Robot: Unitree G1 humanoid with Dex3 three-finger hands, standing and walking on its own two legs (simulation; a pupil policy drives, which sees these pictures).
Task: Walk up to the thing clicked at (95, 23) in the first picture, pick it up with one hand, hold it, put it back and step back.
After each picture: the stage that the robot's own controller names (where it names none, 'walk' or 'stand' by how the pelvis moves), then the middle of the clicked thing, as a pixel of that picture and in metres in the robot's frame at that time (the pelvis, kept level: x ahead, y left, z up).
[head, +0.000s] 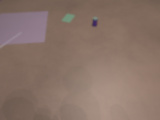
stand; (95, 21) +1.83 -0.18 -0.72
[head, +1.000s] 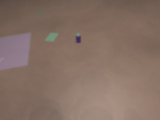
walk; (78, 38) +1.70 +0.19 -0.70
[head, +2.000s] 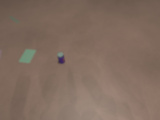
walk; (61, 58) +1.13 +0.33 -0.71
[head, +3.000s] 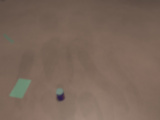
walk; (60, 94) +0.73 +0.26 -0.72
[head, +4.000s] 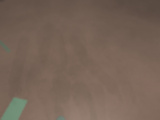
walk; out of the picture +0.47 +0.18 -0.71
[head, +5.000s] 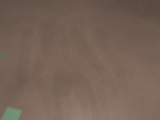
stand; out of the picture +0.38 +0.20 -0.72
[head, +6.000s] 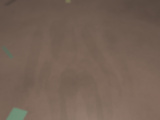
stand; out of the picture +0.37 +0.19 -0.72
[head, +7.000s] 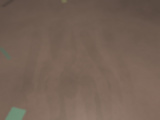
stand; out of the picture +0.39 +0.21 -0.73
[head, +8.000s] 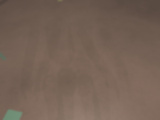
stand; out of the picture +0.37 +0.23 -0.73
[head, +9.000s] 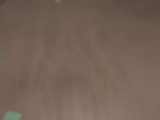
stand; out of the picture +0.36 +0.23 -0.73
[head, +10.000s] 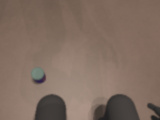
go down; (39, 75) +0.43 +0.23 -0.43
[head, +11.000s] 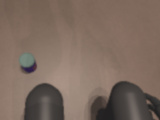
go down; (28, 63) +0.45 +0.24 -0.32
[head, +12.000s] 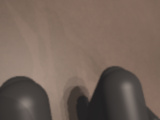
close in; out of the picture +0.44 +0.27 -0.24
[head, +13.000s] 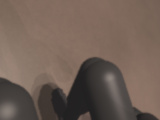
close; out of the picture +0.43 +0.29 -0.23
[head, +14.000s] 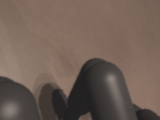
lift; out of the picture +0.41 +0.29 -0.23
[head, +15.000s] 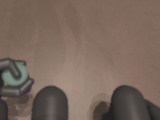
lift; (19, 80) +0.33 +0.24 -0.08
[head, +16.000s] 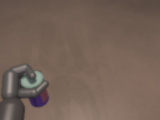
hold; (36, 89) +0.33 +0.18 +0.04
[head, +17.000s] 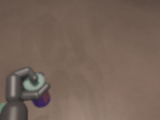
hold; (38, 91) +0.34 +0.17 +0.00
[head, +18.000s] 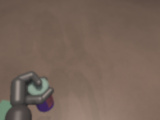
crouch; (42, 95) +0.33 +0.16 -0.03
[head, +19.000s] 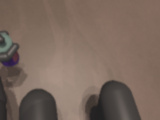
crouch; (5, 51) +0.45 +0.23 -0.12
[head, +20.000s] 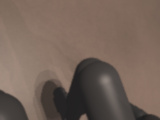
lower; out of the picture +0.44 +0.29 -0.23
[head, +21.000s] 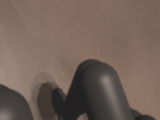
lower; out of the picture +0.44 +0.29 -0.24
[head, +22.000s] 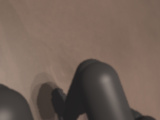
lower; out of the picture +0.44 +0.29 -0.23
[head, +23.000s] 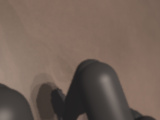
lower; out of the picture +0.44 +0.29 -0.24
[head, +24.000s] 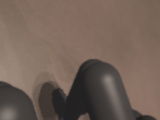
loosen; out of the picture +0.43 +0.29 -0.24
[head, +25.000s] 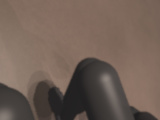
withdraw; out of the picture +0.42 +0.28 -0.24
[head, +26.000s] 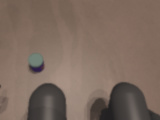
walk; (37, 63) +0.45 +0.22 -0.33
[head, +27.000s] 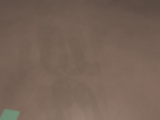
stand; out of the picture +0.37 +0.19 -0.66
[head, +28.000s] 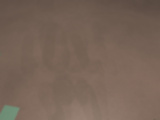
stand; out of the picture +0.39 +0.20 -0.67
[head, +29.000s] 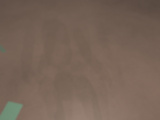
stand; out of the picture +0.39 +0.19 -0.69
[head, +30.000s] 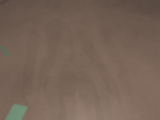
walk; out of the picture +0.40 +0.20 -0.72
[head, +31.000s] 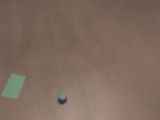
walk; (62, 97) +0.52 +0.14 -0.70
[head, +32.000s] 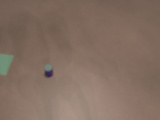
walk; (48, 70) +0.74 +0.26 -0.70
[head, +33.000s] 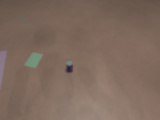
stand; (69, 66) +1.03 +0.18 -0.70
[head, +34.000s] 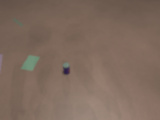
stand; (66, 68) +1.01 +0.20 -0.73
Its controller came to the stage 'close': yes
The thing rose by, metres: 0.70
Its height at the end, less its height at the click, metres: +0.00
